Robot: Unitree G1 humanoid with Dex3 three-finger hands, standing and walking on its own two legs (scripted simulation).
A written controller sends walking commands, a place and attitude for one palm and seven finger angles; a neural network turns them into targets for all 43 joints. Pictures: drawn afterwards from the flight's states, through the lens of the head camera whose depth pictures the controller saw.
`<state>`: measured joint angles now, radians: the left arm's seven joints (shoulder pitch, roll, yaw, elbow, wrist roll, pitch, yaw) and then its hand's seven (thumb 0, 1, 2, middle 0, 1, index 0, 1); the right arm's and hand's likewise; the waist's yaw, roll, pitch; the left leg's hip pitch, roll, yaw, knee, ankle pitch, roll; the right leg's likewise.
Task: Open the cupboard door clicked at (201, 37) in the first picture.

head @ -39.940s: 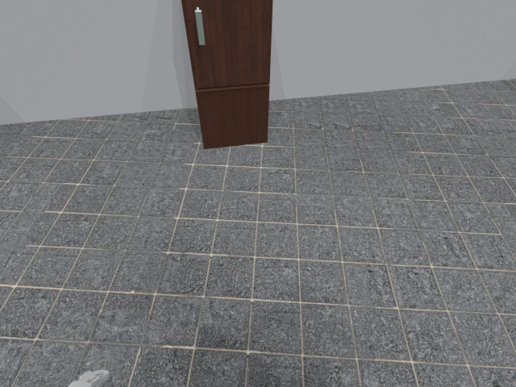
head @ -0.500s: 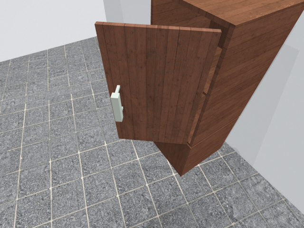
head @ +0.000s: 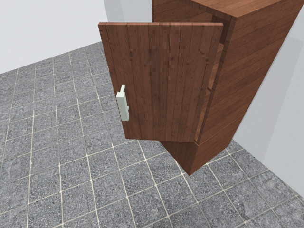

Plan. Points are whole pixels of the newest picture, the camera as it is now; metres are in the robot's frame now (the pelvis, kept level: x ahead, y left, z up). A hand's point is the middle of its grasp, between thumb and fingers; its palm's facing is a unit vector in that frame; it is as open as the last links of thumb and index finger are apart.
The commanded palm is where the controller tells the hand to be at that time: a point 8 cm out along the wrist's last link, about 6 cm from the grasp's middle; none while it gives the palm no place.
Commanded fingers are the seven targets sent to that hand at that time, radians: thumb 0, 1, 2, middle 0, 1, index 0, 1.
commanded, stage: look again from close up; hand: left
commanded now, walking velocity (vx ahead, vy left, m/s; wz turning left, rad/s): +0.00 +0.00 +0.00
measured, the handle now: (124, 103) +0.56 +0.15 -0.03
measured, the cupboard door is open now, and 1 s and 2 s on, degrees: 51 51 51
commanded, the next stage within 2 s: raise the hand with hooked fingers in 0.20 s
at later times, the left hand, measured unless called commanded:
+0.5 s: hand (90, 198) +0.20 +0.18 -0.01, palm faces +0.24 -0.97 -0.10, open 7.6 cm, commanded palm +0.10 +0.23 -0.06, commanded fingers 0.00 0.64 0.79 -0.22 -0.47 -0.22 -0.47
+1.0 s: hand (85, 213) +0.17 +0.19 -0.05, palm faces -0.15 -0.99 -0.02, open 10.3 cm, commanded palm +0.13 +0.26 -0.04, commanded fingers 0.00 0.06 0.54 -0.26 -0.84 -0.26 -0.84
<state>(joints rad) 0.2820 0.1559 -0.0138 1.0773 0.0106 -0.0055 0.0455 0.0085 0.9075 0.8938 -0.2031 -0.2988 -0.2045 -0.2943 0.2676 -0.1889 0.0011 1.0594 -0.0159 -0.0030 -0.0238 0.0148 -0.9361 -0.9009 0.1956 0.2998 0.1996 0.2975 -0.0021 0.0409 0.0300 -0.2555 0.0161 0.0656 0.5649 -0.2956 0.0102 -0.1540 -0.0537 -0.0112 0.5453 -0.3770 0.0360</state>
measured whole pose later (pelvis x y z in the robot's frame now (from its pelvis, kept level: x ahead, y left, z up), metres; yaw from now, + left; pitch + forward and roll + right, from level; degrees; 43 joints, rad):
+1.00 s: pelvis -0.07 -0.02 -0.10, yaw +1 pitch +14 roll -4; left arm 0.19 0.32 0.26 0.16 -0.34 -0.33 -0.53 0.01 0.28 0.63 -0.25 -0.70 -0.25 -0.69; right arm 0.18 -0.20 0.02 0.59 0.04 -0.24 -0.08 0.01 -0.90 -0.90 0.20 0.30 0.20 0.30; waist 0.01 0.05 -0.11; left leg -1.04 0.08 -0.06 1.26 -0.47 -0.03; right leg -0.89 0.00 -0.10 1.23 -0.59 -0.01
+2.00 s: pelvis -0.05 +0.00 -0.07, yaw +1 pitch +15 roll -4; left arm -0.01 0.45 0.44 0.41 -0.38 -0.26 -0.58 -0.01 -0.50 0.30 -0.30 -1.20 -0.30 -1.19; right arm 0.29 -0.28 0.03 0.54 0.04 -0.19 -0.07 0.01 -0.90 -0.90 0.20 0.30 0.20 0.30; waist -0.01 0.04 -0.13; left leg -0.94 0.06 -0.02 1.11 -0.44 0.01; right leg -0.79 -0.01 -0.07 1.05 -0.53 0.02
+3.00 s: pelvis -0.05 +0.00 -0.08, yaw +0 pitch +17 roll -3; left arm -0.29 0.42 0.40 0.61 -0.29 -0.31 -0.46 -0.01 -0.50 0.30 -0.30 -1.20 -0.31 -1.19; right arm 0.31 -0.27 0.03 0.56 0.03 -0.12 -0.06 0.01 -0.90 -0.90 0.20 0.30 0.20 0.30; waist -0.04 0.03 -0.13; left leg -0.98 0.07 0.00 1.12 -0.44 0.00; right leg -0.85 -0.01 -0.04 1.09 -0.53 0.02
